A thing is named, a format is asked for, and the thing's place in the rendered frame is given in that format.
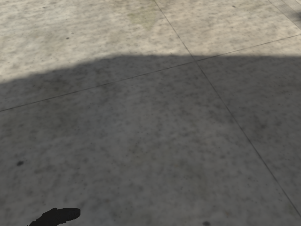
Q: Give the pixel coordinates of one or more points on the left robot hand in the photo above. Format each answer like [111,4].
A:
[56,216]

